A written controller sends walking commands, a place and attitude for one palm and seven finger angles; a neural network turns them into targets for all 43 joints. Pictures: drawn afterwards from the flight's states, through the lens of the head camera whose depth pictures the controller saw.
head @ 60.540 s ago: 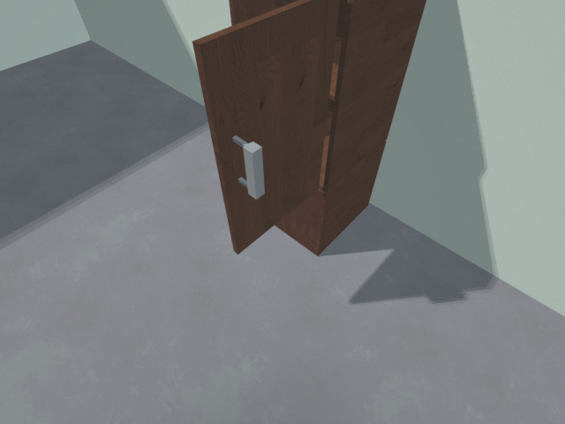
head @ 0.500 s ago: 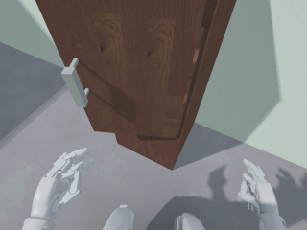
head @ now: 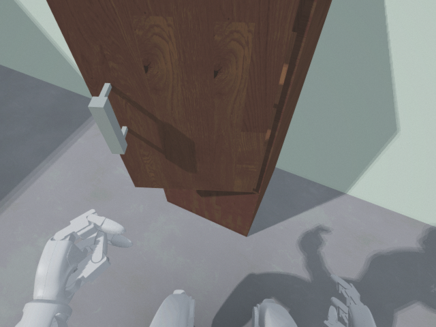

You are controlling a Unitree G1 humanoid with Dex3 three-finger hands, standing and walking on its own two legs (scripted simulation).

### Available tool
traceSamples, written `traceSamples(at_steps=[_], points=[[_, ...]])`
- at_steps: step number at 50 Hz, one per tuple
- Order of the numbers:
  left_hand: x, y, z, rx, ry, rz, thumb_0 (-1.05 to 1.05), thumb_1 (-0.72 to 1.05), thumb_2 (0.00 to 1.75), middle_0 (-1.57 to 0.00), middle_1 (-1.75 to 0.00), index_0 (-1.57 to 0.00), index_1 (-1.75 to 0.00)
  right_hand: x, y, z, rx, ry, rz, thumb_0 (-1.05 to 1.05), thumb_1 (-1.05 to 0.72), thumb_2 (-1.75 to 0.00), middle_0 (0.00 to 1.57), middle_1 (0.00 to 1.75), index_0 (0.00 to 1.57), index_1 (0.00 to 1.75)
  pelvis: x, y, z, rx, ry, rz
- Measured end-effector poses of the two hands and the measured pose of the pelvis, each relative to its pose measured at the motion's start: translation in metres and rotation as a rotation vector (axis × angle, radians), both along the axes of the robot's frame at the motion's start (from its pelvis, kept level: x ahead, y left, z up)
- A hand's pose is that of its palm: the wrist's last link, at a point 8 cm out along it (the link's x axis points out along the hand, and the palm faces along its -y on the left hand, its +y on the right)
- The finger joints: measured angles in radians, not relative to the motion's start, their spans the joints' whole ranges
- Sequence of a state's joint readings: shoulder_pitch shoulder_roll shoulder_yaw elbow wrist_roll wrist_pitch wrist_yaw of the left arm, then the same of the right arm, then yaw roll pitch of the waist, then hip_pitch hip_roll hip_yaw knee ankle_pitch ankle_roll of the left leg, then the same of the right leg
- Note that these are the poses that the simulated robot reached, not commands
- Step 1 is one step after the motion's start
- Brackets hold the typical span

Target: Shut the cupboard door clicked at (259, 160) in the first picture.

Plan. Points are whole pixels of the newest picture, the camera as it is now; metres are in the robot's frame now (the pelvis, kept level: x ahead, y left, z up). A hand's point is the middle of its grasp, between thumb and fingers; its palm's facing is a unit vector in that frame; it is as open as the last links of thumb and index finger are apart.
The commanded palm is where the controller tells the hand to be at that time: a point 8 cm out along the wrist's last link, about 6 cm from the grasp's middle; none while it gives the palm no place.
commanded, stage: raise the hand and make a fist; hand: left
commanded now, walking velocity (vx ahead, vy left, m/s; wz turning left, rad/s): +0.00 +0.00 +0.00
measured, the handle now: (113, 119) +0.49 +0.24 +0.08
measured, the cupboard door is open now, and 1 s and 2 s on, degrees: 23 23 23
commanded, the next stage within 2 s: bring the fist close to the handle in 1.02 s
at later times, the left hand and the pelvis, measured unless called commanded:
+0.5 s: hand (98, 248) +0.23 +0.20 +0.07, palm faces -0.01 -1.00 -0.05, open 3.1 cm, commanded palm +0.21 +0.25 +0.08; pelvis +0.01 +0.01 +0.01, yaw +1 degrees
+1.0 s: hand (109, 242) +0.24 +0.18 +0.08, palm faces -0.01 -1.00 -0.04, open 3.1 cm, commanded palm +0.21 +0.24 +0.08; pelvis +0.01 -0.01 +0.01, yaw +0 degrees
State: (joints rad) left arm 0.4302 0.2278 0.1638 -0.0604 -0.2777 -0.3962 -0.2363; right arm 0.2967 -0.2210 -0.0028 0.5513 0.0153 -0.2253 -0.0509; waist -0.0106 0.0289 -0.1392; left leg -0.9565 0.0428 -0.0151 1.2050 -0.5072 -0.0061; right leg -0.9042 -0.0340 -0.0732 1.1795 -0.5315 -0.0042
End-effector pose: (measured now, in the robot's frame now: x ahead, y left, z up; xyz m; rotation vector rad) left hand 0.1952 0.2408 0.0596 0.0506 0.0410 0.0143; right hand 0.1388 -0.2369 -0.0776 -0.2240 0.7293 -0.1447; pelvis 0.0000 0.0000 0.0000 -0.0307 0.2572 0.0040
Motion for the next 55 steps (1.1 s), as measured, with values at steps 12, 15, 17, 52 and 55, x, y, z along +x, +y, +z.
traceSamples(at_steps=[12, 15, 17, 52, 55], points=[[0.003, 0.007, 0.007, -0.017, -0.022, -0.012, 0.02, 0.90, 0.90, -1.07, -1.25, -1.07, -1.25, 0.049, 0.013, 0.029, -0.035, -0.109, 0.058, 0.01, -0.90, -0.90, 0.20, 0.30, 0.20, 0.30, 0.007, 0.010, 0.004, -0.015, -0.010, 0.009], [0.004, 0.008, 0.011, -0.012, -0.026, -0.010, 0.02, 0.90, 0.90, -1.12, -1.31, -1.13, -1.31, 0.058, 0.022, 0.035, -0.020, -0.127, 0.081, 0.01, -0.90, -0.90, 0.20, 0.30, 0.20, 0.30, 0.009, 0.011, 0.006, -0.018, -0.015, 0.012], [0.005, 0.008, 0.013, -0.010, -0.023, -0.013, 0.02, 0.90, 0.90, -1.16, -1.35, -1.16, -1.35, 0.062, 0.027, 0.037, -0.009, -0.134, 0.095, 0.01, -0.90, -0.90, 0.20, 0.30, 0.20, 0.30, 0.010, 0.011, 0.007, -0.019, -0.018, 0.014], [0.020, -0.008, 0.022, -0.010, -0.025, -0.027, 0.02, 0.89, 0.90, -1.30, -1.50, -1.30, -1.50, 0.037, -0.006, 0.029, -0.010, -0.054, 0.037, 0.01, -0.90, -0.90, 0.20, 0.30, 0.20, 0.30, 0.014, -0.006, 0.014, 0.003, -0.034, 0.006], [0.020, -0.007, 0.021, -0.012, -0.024, -0.026, 0.02, 0.89, 0.90, -1.30, -1.50, -1.30, -1.50, 0.040, -0.003, 0.028, -0.004, -0.060, 0.044, 0.01, -0.90, -0.90, 0.20, 0.30, 0.20, 0.30, 0.014, -0.007, 0.014, 0.002, -0.034, 0.007]])
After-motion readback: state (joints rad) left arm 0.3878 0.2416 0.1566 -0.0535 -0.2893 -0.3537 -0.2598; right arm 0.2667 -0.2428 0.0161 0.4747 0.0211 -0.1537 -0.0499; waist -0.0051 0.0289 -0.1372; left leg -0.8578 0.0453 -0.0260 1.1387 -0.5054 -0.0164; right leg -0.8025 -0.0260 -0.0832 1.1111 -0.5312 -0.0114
